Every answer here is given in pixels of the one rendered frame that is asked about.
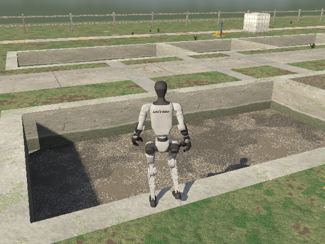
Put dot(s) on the right robot upper arm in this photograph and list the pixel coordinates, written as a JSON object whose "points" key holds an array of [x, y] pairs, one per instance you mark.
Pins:
{"points": [[180, 117]]}

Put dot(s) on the robot right forearm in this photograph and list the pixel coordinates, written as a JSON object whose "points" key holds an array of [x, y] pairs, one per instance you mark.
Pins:
{"points": [[185, 135]]}

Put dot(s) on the left robot hand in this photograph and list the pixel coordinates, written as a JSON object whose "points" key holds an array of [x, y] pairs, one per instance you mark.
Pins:
{"points": [[134, 140]]}

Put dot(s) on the right robot hand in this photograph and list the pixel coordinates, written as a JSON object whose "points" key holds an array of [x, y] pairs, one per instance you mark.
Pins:
{"points": [[183, 143]]}

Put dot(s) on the left robot shin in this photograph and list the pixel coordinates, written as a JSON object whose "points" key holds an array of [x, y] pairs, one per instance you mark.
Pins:
{"points": [[151, 181]]}

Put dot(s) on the robot left forearm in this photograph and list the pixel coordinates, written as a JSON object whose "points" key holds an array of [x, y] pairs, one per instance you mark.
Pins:
{"points": [[136, 132]]}

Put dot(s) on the left robot upper arm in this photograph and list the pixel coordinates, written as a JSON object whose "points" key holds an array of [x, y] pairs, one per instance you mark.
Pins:
{"points": [[142, 117]]}

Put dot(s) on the robot right foot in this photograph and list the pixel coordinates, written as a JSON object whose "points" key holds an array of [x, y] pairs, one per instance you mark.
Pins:
{"points": [[176, 195]]}

